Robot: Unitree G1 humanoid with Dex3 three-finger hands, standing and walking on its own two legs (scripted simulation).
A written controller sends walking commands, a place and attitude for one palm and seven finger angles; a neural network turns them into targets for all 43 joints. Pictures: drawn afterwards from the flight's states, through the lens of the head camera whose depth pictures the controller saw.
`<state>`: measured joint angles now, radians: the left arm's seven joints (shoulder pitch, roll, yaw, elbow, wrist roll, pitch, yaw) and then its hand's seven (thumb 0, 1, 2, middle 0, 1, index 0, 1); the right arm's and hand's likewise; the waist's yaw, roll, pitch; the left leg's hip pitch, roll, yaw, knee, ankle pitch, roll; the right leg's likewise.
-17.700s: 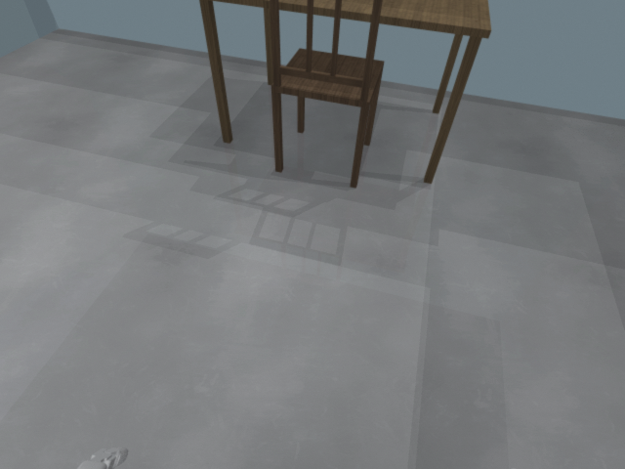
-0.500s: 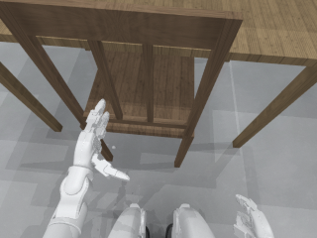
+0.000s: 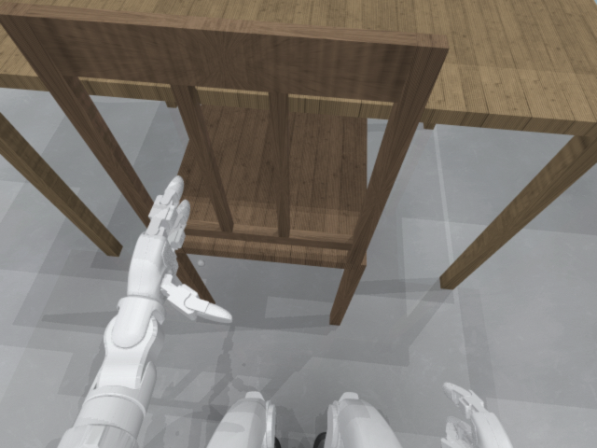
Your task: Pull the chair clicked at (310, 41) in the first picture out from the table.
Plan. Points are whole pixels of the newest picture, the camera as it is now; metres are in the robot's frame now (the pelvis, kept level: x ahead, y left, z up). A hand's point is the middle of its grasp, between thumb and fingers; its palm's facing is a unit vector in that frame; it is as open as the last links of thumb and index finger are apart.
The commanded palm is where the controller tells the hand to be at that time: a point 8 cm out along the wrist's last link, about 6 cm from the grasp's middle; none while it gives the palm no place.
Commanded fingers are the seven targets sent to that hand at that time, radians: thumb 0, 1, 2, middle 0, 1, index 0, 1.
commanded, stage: aim the fingers beside a spindle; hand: left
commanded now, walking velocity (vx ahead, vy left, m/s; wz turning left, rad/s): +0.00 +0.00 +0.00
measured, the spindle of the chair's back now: (210, 173) +0.48 +0.14 +0.04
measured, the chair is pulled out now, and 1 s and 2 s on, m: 0.00 0.00 0.00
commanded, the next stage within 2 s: push the fingers through the gap in 1.68 s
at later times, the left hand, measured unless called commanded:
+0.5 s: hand (216, 293) +0.31 +0.11 +0.02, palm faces -0.16 -0.99 +0.02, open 16.9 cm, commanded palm +0.31 +0.18 +0.02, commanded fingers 0.00 -0.50 0.30 -0.06 -0.08 -0.06 -0.08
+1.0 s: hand (197, 272) +0.34 +0.14 +0.01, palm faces -0.06 -1.00 -0.06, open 16.9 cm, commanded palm +0.31 +0.18 +0.01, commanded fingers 0.00 -0.50 0.30 -0.06 -0.08 -0.06 -0.08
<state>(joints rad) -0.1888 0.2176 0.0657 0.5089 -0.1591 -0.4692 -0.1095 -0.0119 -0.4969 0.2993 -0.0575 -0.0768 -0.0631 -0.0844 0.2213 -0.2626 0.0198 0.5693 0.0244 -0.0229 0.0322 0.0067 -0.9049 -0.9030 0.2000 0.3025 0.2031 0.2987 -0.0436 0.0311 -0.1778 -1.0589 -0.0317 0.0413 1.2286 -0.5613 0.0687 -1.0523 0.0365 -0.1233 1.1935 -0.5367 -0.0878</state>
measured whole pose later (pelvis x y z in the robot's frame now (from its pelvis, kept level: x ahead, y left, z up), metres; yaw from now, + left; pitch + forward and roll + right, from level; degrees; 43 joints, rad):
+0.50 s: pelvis +0.00 +0.01 +0.00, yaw +0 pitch +21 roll -2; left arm -0.02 0.17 -0.03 0.31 -0.18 -0.45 -0.13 -0.02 -0.50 0.30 -0.06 -0.08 -0.06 -0.08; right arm 0.22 -0.26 0.01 0.53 0.02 -0.05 0.01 0.01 -0.90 -0.90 0.20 0.30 0.20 0.30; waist -0.05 0.04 -0.14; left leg -1.04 -0.03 0.04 1.22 -0.55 0.08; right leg -1.03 0.04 -0.12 1.17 -0.52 -0.08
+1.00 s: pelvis -0.01 +0.00 +0.00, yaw +0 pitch +22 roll -2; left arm -0.17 0.21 0.05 0.49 -0.15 -0.47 -0.10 -0.01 -0.50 0.30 -0.06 -0.08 -0.06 -0.08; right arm 0.21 -0.26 0.03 0.57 0.02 -0.02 0.03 0.01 -0.90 -0.90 0.20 0.30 0.20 0.30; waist -0.04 0.03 -0.18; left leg -1.07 -0.03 0.04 1.25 -0.56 0.07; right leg -1.06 0.03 -0.13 1.20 -0.53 -0.08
